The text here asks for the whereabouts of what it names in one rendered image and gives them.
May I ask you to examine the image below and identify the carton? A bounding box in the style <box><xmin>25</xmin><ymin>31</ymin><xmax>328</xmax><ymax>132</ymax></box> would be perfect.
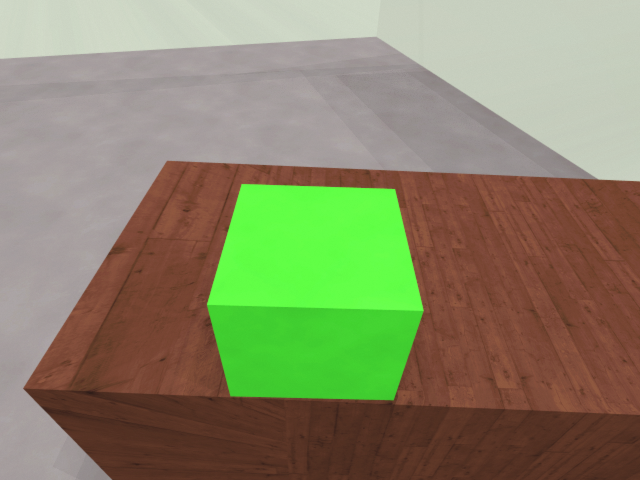
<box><xmin>207</xmin><ymin>184</ymin><xmax>424</xmax><ymax>400</ymax></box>

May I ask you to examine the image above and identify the pedestal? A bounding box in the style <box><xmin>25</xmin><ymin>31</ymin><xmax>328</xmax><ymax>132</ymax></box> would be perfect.
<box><xmin>23</xmin><ymin>161</ymin><xmax>640</xmax><ymax>480</ymax></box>

